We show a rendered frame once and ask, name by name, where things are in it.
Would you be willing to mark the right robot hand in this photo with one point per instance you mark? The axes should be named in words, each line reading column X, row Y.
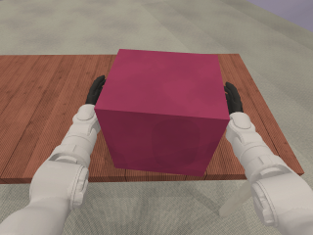
column 233, row 98

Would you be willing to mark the right robot upper arm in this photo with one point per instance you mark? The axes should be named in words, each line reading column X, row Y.
column 284, row 202

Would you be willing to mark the carton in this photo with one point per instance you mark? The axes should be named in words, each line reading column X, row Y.
column 163, row 111

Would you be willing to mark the left robot hand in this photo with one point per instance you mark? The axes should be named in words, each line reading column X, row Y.
column 95, row 90

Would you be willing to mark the robot left forearm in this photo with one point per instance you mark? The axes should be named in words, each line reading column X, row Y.
column 78, row 144

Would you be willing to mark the table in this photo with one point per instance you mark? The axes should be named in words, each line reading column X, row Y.
column 40, row 95

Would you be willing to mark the left robot upper arm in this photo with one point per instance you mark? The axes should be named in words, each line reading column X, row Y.
column 58, row 189

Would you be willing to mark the robot right forearm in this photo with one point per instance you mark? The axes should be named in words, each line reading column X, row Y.
column 254, row 155

